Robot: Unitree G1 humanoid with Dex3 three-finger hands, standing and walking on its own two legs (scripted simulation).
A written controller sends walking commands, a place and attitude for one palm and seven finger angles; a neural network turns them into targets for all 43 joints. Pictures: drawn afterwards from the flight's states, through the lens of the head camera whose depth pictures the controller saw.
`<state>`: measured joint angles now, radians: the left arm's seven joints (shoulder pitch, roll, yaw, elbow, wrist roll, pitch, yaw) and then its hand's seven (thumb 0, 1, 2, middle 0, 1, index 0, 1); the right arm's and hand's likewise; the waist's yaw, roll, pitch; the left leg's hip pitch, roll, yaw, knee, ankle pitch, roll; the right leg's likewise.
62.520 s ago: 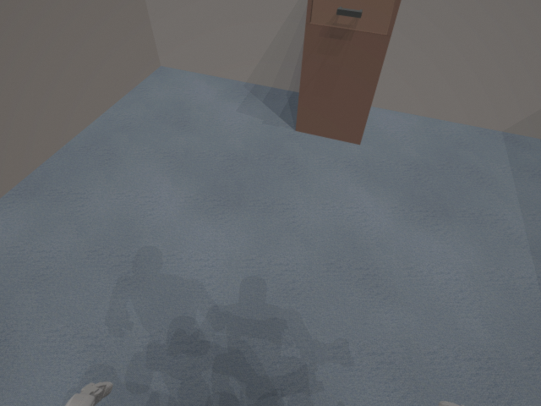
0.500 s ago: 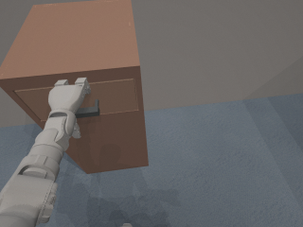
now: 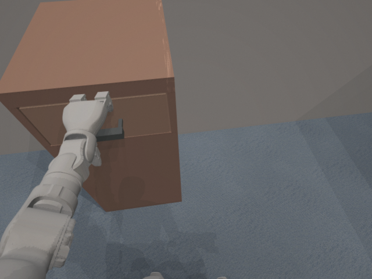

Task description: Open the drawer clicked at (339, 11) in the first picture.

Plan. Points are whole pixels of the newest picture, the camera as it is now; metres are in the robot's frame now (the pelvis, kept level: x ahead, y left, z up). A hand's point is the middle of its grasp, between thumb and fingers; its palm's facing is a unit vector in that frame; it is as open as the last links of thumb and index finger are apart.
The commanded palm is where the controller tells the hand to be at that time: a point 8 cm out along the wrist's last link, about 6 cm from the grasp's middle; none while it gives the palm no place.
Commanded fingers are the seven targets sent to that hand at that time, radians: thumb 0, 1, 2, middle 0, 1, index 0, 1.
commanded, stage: re-aim the fingers above the handle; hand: left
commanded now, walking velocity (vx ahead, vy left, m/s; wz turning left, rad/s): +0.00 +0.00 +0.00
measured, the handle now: (103, 129) +0.50 +0.22 -0.02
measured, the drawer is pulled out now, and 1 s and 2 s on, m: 0.00 0.00 0.00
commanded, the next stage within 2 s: lower the fingers behind the handle in 0.54 s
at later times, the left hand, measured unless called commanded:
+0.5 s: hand (94, 129) +0.45 +0.22 +0.04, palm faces +0.00 -0.01 -1.00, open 13.7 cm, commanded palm +0.44 +0.26 +0.08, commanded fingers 0.00 -0.50 0.30 -0.30 -1.20 -0.30 -1.20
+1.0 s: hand (95, 129) +0.45 +0.22 +0.04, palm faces +0.02 -0.01 -1.00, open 13.6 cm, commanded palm +0.44 +0.26 +0.06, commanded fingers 0.00 -0.50 0.30 -0.30 -1.20 -0.30 -1.20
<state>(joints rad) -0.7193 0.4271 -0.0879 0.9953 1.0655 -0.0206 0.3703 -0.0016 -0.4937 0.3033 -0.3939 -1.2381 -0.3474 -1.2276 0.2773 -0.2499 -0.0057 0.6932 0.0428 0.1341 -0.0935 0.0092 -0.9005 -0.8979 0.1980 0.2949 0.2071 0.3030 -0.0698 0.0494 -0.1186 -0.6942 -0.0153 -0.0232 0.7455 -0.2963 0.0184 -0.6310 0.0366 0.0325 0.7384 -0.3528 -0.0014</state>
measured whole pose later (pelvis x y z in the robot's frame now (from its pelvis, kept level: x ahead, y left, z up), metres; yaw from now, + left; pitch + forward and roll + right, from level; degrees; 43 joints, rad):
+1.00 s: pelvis +0.00 -0.01 +0.00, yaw +0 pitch +15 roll -1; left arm -0.74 0.42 -0.09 1.03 1.07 -0.01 0.39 0.00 -0.49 0.30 -0.39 -1.24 -0.33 -1.29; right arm 0.28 -0.26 -0.01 0.69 0.04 0.13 -0.08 0.01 -0.90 -0.90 0.20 0.29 0.21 0.30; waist -0.06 0.04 -0.14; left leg -0.73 -0.01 -0.03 0.77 -0.30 0.01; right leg -0.66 0.04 0.02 0.76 -0.36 -0.01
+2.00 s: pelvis -0.05 +0.01 -0.03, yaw +0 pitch +18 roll -2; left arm -0.92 0.45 -0.17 1.05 1.06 0.10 0.37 0.00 -0.50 0.30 -0.36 -1.31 -0.29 -1.35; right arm 0.27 -0.26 0.04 0.65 0.04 0.11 -0.11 0.01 -0.90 -0.90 0.20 0.30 0.21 0.30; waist -0.11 0.02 -0.14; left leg -0.96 -0.03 -0.03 0.94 -0.30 0.04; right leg -0.89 0.04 0.02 0.93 -0.36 0.01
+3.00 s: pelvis -0.04 +0.01 -0.02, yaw -1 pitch +16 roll -1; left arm -0.83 0.47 -0.08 1.06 1.05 0.04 0.34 0.00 -0.49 0.30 -0.38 -1.25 -0.35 -1.26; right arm 0.34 -0.26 0.02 0.69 0.04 0.09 -0.11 0.01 -0.90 -0.90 0.20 0.30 0.21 0.30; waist -0.12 0.06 -0.11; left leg -0.84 -0.02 -0.01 0.84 -0.29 0.03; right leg -0.78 0.04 0.05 0.83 -0.33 0.02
